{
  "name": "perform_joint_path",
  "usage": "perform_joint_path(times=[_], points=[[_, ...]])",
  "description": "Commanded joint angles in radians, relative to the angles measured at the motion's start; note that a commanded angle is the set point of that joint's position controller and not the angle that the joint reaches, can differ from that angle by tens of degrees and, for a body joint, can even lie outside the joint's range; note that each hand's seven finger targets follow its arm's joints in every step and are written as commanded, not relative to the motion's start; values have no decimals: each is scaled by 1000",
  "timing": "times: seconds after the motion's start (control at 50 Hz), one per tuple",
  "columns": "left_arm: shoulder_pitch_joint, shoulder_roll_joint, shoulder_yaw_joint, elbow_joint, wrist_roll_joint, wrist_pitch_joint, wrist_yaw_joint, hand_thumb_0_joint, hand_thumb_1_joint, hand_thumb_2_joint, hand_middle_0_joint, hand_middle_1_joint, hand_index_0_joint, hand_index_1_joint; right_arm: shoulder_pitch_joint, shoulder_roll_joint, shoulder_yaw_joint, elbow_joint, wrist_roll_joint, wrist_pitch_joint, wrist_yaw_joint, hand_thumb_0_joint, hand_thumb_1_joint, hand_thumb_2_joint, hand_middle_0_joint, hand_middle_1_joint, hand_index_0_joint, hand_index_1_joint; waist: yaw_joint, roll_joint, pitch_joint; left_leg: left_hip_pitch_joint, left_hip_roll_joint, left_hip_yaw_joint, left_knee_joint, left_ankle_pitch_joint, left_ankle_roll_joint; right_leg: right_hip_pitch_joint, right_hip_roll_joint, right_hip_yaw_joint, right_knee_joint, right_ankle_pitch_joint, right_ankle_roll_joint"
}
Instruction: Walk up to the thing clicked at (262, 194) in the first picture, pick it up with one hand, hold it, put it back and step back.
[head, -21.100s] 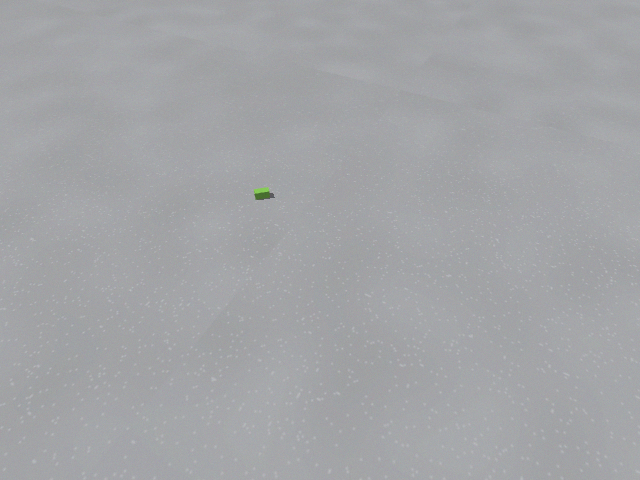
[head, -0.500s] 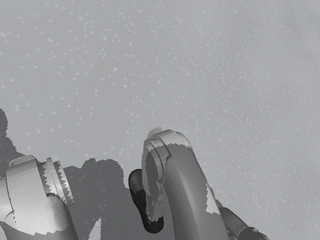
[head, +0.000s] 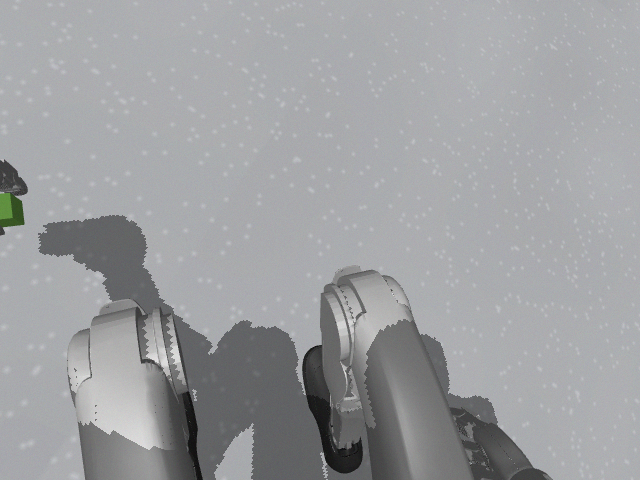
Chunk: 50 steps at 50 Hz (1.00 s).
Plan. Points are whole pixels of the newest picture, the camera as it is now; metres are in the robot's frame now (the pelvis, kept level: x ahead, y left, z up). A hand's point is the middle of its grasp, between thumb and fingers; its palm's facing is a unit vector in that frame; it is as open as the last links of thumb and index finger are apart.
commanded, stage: settle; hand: left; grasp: from above
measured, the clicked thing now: out of the picture +0.44 +0.36 -0.21
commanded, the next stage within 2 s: lift in 0.08 s
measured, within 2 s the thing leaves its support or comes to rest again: neither
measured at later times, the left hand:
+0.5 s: hand out of the picture +0.40 +0.35 -0.09, palm faces -0.47 -0.10 -0.88, open 6.2 cm
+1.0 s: hand out of the picture +0.34 +0.33 +0.11, palm faces -0.43 -0.13 -0.90, open 6.2 cm
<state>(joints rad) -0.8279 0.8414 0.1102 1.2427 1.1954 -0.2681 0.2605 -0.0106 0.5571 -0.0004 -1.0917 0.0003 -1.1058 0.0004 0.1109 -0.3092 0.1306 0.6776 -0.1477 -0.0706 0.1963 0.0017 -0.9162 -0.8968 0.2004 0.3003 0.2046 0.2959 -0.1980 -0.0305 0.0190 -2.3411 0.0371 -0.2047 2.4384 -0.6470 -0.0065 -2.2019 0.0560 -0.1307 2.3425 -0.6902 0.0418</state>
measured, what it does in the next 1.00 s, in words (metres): rises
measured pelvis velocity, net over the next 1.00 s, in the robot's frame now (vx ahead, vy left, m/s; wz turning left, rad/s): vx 0.00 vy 0.00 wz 0.12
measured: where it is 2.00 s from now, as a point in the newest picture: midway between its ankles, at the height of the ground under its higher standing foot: (262, 449)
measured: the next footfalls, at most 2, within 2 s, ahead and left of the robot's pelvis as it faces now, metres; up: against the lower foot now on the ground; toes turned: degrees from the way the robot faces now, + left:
none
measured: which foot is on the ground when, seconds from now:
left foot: down 0.00-1.00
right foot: down 0.00-1.00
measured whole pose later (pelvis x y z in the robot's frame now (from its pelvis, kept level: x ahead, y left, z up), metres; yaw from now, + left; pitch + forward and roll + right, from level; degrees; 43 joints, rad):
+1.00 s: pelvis +0.00 +0.00 +0.19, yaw +7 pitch +29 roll -6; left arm -0.40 0.63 -0.01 0.61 0.99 -0.14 -0.01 -0.01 0.56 0.00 -1.07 -0.02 -1.10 0.00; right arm 0.14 -0.25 0.00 0.64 0.01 0.04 0.01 0.01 -0.91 -0.90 0.20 0.30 0.21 0.30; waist -0.08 0.04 -0.17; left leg -1.75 0.05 -0.08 1.83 -0.59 0.01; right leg -1.66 0.02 -0.05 1.78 -0.62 0.03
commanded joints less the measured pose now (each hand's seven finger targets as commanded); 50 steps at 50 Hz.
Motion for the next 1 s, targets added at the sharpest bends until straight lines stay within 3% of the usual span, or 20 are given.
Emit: perform_joint_path(times=[0.0,0.04,0.06,0.12,0.14,0.16,0.18,0.2,0.22,0.28,0.44,0.5,0.7,0.78,0.88,0.98], points=[[-316,346,89,-231,-4,-18,37,0,853,65,-1249,-16,-1263,-4,180,-256,-101,-17,12,25,-34,0,-912,-903,199,300,199,300,9,386,-740,558,-13,115,-241,162,21,314,25,-50,-247,222,-77],[-307,344,93,-235,2,-16,38,0,858,83,-1247,-23,-1261,-11,181,-250,-106,-21,14,36,-39,0,-909,-902,199,300,199,300,19,380,-756,576,-12,120,-250,164,24,313,24,-42,-259,220,-78],[-311,321,73,-228,7,-14,35,0,862,103,-1248,-34,-1260,-23,185,-250,-109,-23,14,40,-42,0,-909,-902,199,300,199,300,4,376,-737,578,-12,120,-252,158,24,302,23,-45,-265,217,-79],[-313,310,67,-218,10,-9,28,0,886,132,-1262,-48,-1273,-40,191,-250,-116,-16,19,51,-52,0,-908,-900,200,300,199,300,0,375,-714,582,-13,115,-281,137,25,279,20,-52,-271,199,-80],[-317,294,56,-221,4,-7,25,0,947,116,-1342,-71,-1353,-57,192,-247,-116,-15,19,54,-57,0,-940,-914,198,300,199,300,0,365,-723,584,-13,115,-284,136,26,277,19,-54,-273,199,-78],[-298,268,39,-197,3,0,18,0,867,152,-1262,-47,-1273,-38,195,-240,-118,-17,22,56,-58,0,-892,-896,200,300,200,300,-6,353,-719,589,-11,114,-289,135,28,282,20,-52,-279,203,-79],[-301,268,41,-204,-2,3,12,0,947,112,-1338,-85,-1353,-65,205,-240,-120,-15,24,58,-60,0,-939,-913,198,300,199,300,-2,359,-725,594,-15,118,-303,138,29,293,18,-49,-286,207,-76],[-286,267,40,-216,-6,11,3,0,867,135,-1258,-73,-1273,-52,209,-235,-124,-19,28,60,-61,0,-891,-895,200,300,200,300,9,352,-745,607,-14,117,-318,136,31,307,18,-47,-296,208,-75],[-279,266,35,-217,-16,19,-5,0,947,85,-1332,-89,-1353,-64,210,-235,-130,-17,32,61,-64,0,-941,-914,198,300,199,300,19,347,-741,603,-14,122,-324,130,32,309,18,-39,-306,200,-76],[-269,251,29,-249,-45,42,-39,0,897,127,-1254,-119,-1281,-91,216,-232,-143,-23,42,67,-69,0,-922,-908,199,300,199,300,24,359,-768,629,-15,124,-359,123,31,329,15,-34,-321,199,-75],[-225,253,46,-452,-90,57,-108,0,899,106,-1271,-56,-1292,-36,209,-213,-184,-55,82,87,-96,0,-917,-906,200,300,200,300,78,360,-840,717,-18,122,-470,91,34,368,7,-1,-376,174,-81],[-181,223,37,-487,-109,58,-125,0,879,126,-1269,-42,-1281,-31,201,-205,-194,-65,96,90,-106,0,-916,-906,200,300,200,300,82,345,-802,743,-12,105,-532,28,34,365,6,2,-409,136,-78],[-10,122,-5,-639,-179,91,-196,0,891,117,-1238,-102,-1265,-76,189,-175,-207,-92,135,91,-146,0,-910,-905,200,300,200,300,97,283,-786,875,-8,93,-705,35,38,525,2,19,-560,156,-68],[23,110,3,-753,-216,105,-214,0,899,106,-1244,-86,-1270,-60,165,-161,-212,-108,143,88,-166,0,-906,-903,200,300,200,300,105,255,-804,955,-7,107,-767,46,41,621,0,35,-649,163,-64],[100,107,12,-832,-217,118,-223,0,904,109,-1229,-118,-1262,-86,148,-143,-209,-110,151,87,-194,0,-905,-903,200,300,200,300,117,236,-806,1055,-12,135,-847,106,41,751,-1,59,-761,191,-63],[182,65,6,-853,-216,141,-210,0,909,125,-1232,-128,-1262,-98,115,-132,-206,-115,165,83,-221,0,-900,-901,200,300,200,300,133,242,-733,1188,-3,108,-1026,31,32,855,-2,58,-869,155,-58]])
